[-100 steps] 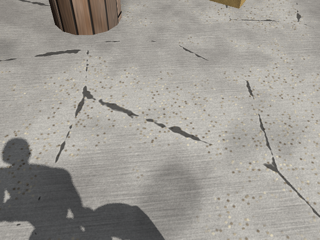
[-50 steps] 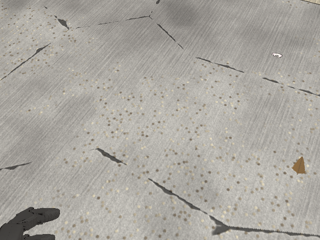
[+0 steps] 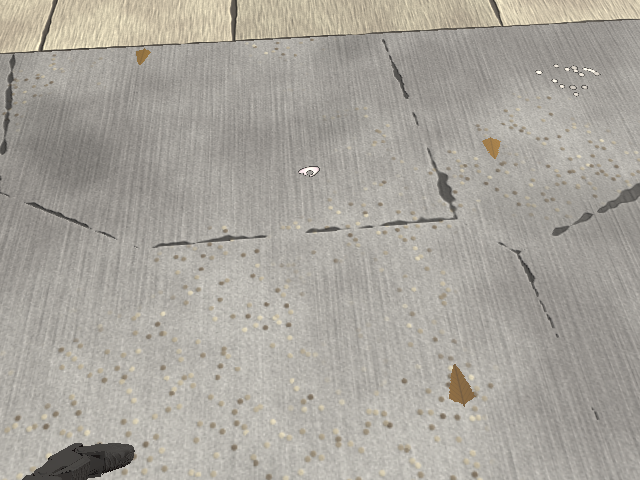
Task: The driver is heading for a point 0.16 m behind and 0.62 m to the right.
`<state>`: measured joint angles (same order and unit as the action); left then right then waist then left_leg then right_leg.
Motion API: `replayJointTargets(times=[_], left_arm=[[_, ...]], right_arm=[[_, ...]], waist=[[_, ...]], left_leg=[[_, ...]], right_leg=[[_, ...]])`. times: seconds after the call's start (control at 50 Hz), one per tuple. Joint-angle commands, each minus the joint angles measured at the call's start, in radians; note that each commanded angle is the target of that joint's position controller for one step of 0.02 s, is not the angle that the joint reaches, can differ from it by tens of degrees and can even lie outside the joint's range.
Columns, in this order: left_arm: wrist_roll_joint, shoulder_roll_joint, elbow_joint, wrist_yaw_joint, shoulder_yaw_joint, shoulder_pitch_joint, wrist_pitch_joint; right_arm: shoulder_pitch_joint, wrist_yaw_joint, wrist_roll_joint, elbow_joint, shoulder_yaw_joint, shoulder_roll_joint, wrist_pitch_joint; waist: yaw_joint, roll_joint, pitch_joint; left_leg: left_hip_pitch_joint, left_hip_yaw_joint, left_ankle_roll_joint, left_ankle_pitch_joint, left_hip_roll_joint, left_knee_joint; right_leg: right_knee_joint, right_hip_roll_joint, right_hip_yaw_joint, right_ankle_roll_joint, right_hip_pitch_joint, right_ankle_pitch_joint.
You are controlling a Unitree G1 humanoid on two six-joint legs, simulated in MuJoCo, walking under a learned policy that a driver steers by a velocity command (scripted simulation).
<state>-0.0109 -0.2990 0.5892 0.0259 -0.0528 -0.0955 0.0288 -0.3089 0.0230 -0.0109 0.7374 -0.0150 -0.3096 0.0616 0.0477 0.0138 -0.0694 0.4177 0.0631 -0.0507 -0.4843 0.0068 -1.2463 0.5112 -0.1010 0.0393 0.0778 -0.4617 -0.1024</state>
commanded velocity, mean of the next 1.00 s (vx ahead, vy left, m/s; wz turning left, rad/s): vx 0.65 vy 0.00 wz -0.94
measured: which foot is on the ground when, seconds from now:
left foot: up 0.00-0.32, down 0.34-0.88, up 0.90-1.00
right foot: down 0.00-0.34, up 0.36-0.86, down 0.88-1.00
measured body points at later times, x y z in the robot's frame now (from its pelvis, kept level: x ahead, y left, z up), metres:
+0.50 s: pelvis +0.16 +0.03 +0.02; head +0.17 +0.04 +0.47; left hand +0.43 +0.21 -0.07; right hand +0.13 -0.28 -0.07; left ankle +0.20 +0.14 -0.73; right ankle +0.13 -0.11 -0.63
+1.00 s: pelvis +0.38 -0.24 -0.01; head +0.39 -0.27 +0.44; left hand +0.67 -0.17 -0.11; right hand +0.22 -0.49 -0.11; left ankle +0.43 -0.01 -0.60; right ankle +0.37 -0.30 -0.73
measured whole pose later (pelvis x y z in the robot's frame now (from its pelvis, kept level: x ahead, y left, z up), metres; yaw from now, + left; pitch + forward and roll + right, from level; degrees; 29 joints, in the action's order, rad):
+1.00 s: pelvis +0.38 -0.24 -0.01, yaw -56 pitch -1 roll +0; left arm -0.02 -0.31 0.67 0.05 -0.07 -0.29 0.06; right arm -0.26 0.02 0.02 0.69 -0.02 -0.28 0.14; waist 0.01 0.02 -0.08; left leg 0.32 0.10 0.01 -0.32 -0.06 -1.34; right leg 0.66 -0.14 -0.04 0.15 -0.38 -0.27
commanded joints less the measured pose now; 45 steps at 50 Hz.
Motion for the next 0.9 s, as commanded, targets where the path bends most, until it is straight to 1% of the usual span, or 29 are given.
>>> replayJointTargets(times=[0.02,0.06,0.12,0.16,0.2,0.22,0.26,0.28,0.3,0.32,0.34,0.36,0.38,0.4,0.42,0.44,0.5,0.58,0.62,0.68,0.74,0.76,0.78,0.8,0.82,0.84,0.86,0.88,0.9], left_arm=[[-0.001,-0.147,-0.063,-0.025,-0.051,-0.055,-0.016],[0.012,-0.155,-0.059,-0.031,-0.057,-0.022,-0.023],[0.002,-0.183,-0.043,-0.049,-0.067,-0.029,-0.038],[-0.012,-0.193,-0.039,-0.061,-0.071,-0.028,-0.053],[-0.024,-0.187,-0.042,-0.067,-0.066,-0.036,-0.056],[-0.026,-0.196,-0.042,-0.065,-0.066,-0.044,-0.053],[-0.022,-0.192,-0.037,-0.06,-0.064,-0.068,-0.045],[-0.018,-0.183,-0.036,-0.057,-0.061,-0.078,-0.043],[-0.018,-0.169,-0.039,-0.054,-0.055,-0.069,-0.041],[-0.02,-0.143,-0.047,-0.051,-0.045,-0.042,-0.039],[-0.022,-0.073,-0.036,-0.047,-0.025,-0.089,-0.037],[-0.032,-0.015,-0.08,-0.044,-0.006,-0.082,-0.024],[-0.031,-0.079,-0.111,-0.037,-0.014,-0.057,-0.006],[-0.022,-0.135,-0.094,-0.034,-0.029,-0.051,-0.006],[-0.01,-0.146,-0.07,-0.034,-0.038,-0.077,-0.011],[-0.004,-0.139,-0.062,-0.031,-0.04,-0.091,-0.013],[-0.015,-0.099,-0.067,-0.021,-0.031,-0.08,-0.012],[-0.025,-0.081,-0.07,-0.017,-0.029,-0.039,-0.014],[-0.029,-0.076,-0.07,-0.007,-0.029,-0.011,-0.012],[-0.031,-0.055,-0.078,0.018,-0.018,0.057,-0.007],[-0.034,-0.021,-0.098,0.051,0.001,0.144,0.005],[-0.036,-0.011,-0.106,0.06,0.008,0.165,0.009],[-0.039,-0.013,-0.108,0.065,0.008,0.155,0.011],[-0.039,-0.032,-0.106,0.064,0.001,0.137,0.01],[-0.041,-0.064,-0.1,0.058,-0.015,0.082,0.007],[-0.047,-0.12,-0.073,0.054,-0.043,-0.062,0.002],[-0.047,-0.21,-0.014,0.045,-0.089,-0.291,-0.008],[-0.053,-0.268,0.056,0.023,-0.121,-0.463,-0.025],[-0.048,-0.356,0.025,0.01,-0.124,-0.374,-0.014]], right_arm=[[-0.001,0.013,-0.009,-0.101,-0.044,-0.144,0.0],[-0.012,0.015,-0.014,-0.102,-0.036,-0.103,-0.015],[0.046,0.018,-0.018,-0.122,-0.035,-0.087,-0.026],[0.098,0.016,-0.013,-0.138,-0.038,-0.087,-0.035],[0.155,0.005,0.005,-0.152,-0.037,-0.086,-0.031],[0.19,-0.001,0.014,-0.165,-0.038,-0.088,-0.024],[0.217,-0.009,0.029,-0.175,-0.047,-0.104,-0.001],[0.206,-0.01,0.037,-0.172,-0.055,-0.113,0.011],[0.167,-0.011,0.044,-0.16,-0.063,-0.115,0.021],[0.082,-0.008,0.05,-0.132,-0.075,-0.119,0.028],[-0.022,0.001,0.044,-0.112,-0.093,-0.167,0.028],[-0.058,-0.004,0.003,-0.117,-0.101,-0.225,0.021],[0.011,-0.011,-0.015,-0.131,-0.108,-0.229,0.029],[0.052,-0.006,0.001,-0.148,-0.096,-0.172,0.032],[0.058,-0.002,0.014,-0.152,-0.086,-0.139,0.029],[0.059,0.002,0.019,-0.152,-0.081,-0.128,0.025],[0.01,0.002,0.0,-0.128,-0.071,-0.121,0.037],[-0.05,-0.005,-0.014,-0.086,-0.067,-0.114,0.043],[-0.074,-0.006,-0.02,-0.067,-0.067,-0.116,0.042],[-0.11,-0.008,-0.019,-0.034,-0.068,-0.122,0.036],[-0.14,-0.008,-0.007,0.0,-0.072,-0.139,0.023],[-0.137,-0.008,-0.004,0.008,-0.074,-0.15,0.016],[-0.102,-0.007,-0.004,0.006,-0.077,-0.172,0.009],[-0.095,-0.003,-0.003,0.007,-0.084,-0.204,0.004],[-0.1,0.002,0.002,0.013,-0.091,-0.235,-0.004],[-0.084,0.004,0.004,0.011,-0.098,-0.261,-0.011],[-0.045,0.003,0.016,-0.006,-0.102,-0.271,-0.007],[-0.052,0.006,0.015,-0.022,-0.082,-0.2,0.015],[-0.124,-0.004,0.006,-0.113,-0.027,-0.029,0.058]], waist=[[-0.019,-0.036,0.181],[0.01,-0.074,0.168],[0.005,-0.08,0.208],[-0.006,-0.094,0.214],[-0.033,-0.119,0.209],[-0.048,-0.155,0.187],[-0.061,-0.187,0.168],[-0.055,-0.19,0.161],[-0.027,-0.184,0.144],[0.028,-0.153,0.132],[0.053,-0.033,0.19],[0.04,0.195,0.175],[0.003,0.239,0.084],[0.003,0.182,0.033],[-0.001,0.136,0.031],[-0.008,0.121,0.03],[0.001,0.124,0.007],[0.017,0.106,-0.031],[0.026,0.096,-0.054],[0.045,0.066,-0.106],[0.066,0.038,-0.153],[0.062,0.036,-0.162],[0.03,0.049,-0.149],[0.0,0.086,-0.106],[-0.048,0.135,-0.047],[-0.138,0.173,0.04],[-0.257,0.163,0.162],[-0.295,0.029,0.208],[-0.119,-0.326,0.304]], left_leg=[[0.221,0.058,-0.022,0.087,-0.049,0.028],[0.147,0.035,-0.044,0.107,-0.022,0.138],[0.108,0.046,-0.064,0.175,0.025,0.274],[0.091,0.068,-0.063,0.241,0.045,0.351],[0.07,0.087,-0.05,0.291,0.044,0.452],[0.063,0.091,-0.042,0.282,0.046,0.505],[-0.007,0.101,-0.026,0.236,0.048,0.604],[-0.079,0.097,-0.019,0.208,0.048,0.65],[-0.182,0.09,-0.006,0.212,0.037,0.71],[-0.344,0.09,0.016,0.24,-0.002,0.795],[-0.527,0.205,0.063,0.083,-0.153,0.868],[-0.61,0.558,0.151,-0.253,-0.335,0.993],[-0.517,0.709,0.194,-0.372,-0.407,1.049],[-0.477,0.613,0.185,-0.328,-0.383,1.045],[-0.459,0.496,0.156,-0.236,-0.333,1.037],[-0.433,0.402,0.133,-0.165,-0.294,1.038],[-0.357,0.203,0.132,-0.024,-0.244,1.076],[-0.371,0.043,0.146,0.12,-0.242,1.092],[-0.407,-0.021,0.147,0.19,-0.252,1.1],[-0.468,-0.111,0.142,0.274,-0.275,1.121],[-0.542,-0.204,0.128,0.39,-0.291,1.131],[-0.558,-0.241,0.122,0.5,-0.293,1.121],[-0.536,-0.295,0.111,0.756,-0.28,1.085],[-0.529,-0.323,0.111,1.115,-0.279,1.024],[-0.549,-0.332,0.115,1.445,-0.289,0.917],[-0.519,-0.337,0.119,1.633,-0.302,0.72],[-0.376,-0.323,0.112,1.627,-0.293,0.462],[-0.066,-0.289,0.067,0.941,-0.2,0.124],[0.35,-0.159,0.016,-0.022,0.028,-0.31]], right_leg=[[-0.184,0.247,0.344,0.215,0.296,0.339],[-0.183,0.208,0.315,0.212,0.167,0.405],[-0.158,0.179,0.349,0.187,0.127,0.368],[-0.153,0.155,0.387,0.15,0.121,0.197],[-0.204,0.139,0.454,0.13,0.107,-0.273],[-0.224,0.146,0.5,0.132,0.106,-0.406],[-0.21,0.157,0.561,0.131,0.115,-0.498],[-0.19,0.157,0.58,0.127,0.094,-0.523],[-0.16,0.149,0.587,0.116,0.036,-0.556],[-0.079,0.118,0.553,0.081,-0.082,-0.59],[0.161,0.038,0.406,0.018,-0.193,-0.628],[0.402,-0.068,0.222,-0.007,-0.408,-0.532],[0.528,0.049,0.201,-0.027,-0.519,-0.388],[0.588,0.096,0.162,-0.049,-0.537,-0.306],[0.642,0.116,0.126,-0.069,-0.514,-0.251],[0.697,0.134,0.094,-0.079,-0.498,-0.21],[0.825,0.178,0.042,-0.093,-0.492,-0.078],[0.806,0.199,0.058,-0.114,-0.531,0.047],[0.755,0.203,0.054,-0.115,-0.551,0.09],[0.627,0.213,0.003,-0.089,-0.566,0.115],[0.464,0.223,-0.074,-0.042,-0.536,0.095],[0.407,0.215,-0.108,-0.021,-0.5,0.07],[0.342,0.183,-0.159,0.006,-0.391,0.033],[0.321,0.129,-0.217,0.029,-0.261,-0.005],[0.328,0.07,-0.254,0.051,-0.146,-0.065],[0.327,0.022,-0.263,0.079,0.049,-0.125],[0.251,-0.005,-0.225,0.13,0.394,-0.089],[0.165,0.043,-0.05,0.163,0.757,-0.069],[-0.022,0.317,0.606,0.375,1.003,-0.404]])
